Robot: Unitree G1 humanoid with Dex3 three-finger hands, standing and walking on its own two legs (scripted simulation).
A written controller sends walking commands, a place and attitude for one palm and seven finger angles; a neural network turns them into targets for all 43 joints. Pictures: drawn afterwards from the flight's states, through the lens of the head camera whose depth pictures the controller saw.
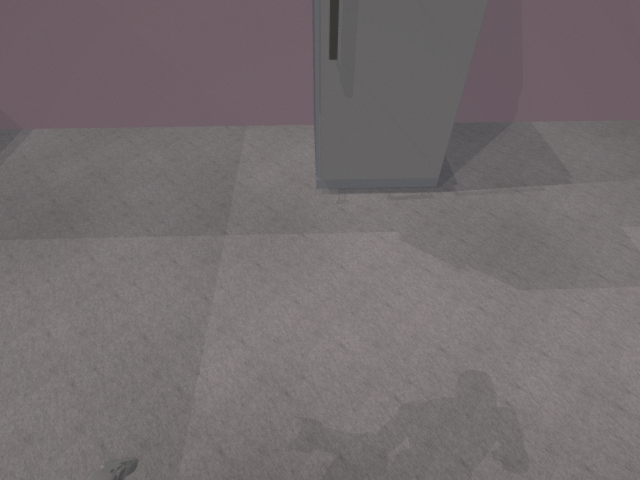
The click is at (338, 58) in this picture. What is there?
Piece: fridge door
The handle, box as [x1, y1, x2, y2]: [329, 0, 338, 59]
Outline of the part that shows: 330,0 329,59 336,59 338,0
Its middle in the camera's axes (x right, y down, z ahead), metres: +0.04 -0.82 +1.21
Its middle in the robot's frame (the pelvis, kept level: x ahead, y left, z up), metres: +1.47 +0.01 +0.15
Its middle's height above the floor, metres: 0.92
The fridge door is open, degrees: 0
